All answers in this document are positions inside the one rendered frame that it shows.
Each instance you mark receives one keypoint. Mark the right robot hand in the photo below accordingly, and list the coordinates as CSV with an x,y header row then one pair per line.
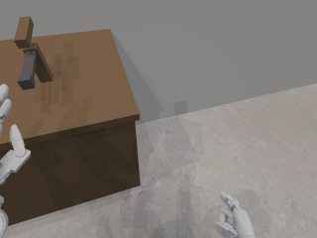
x,y
237,225

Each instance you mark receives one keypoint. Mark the counter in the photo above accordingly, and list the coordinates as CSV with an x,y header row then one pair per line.
x,y
78,122

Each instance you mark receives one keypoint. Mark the left robot hand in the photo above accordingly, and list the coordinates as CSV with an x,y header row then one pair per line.
x,y
13,160

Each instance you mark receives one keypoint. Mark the tap lever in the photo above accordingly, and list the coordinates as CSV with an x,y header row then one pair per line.
x,y
27,78

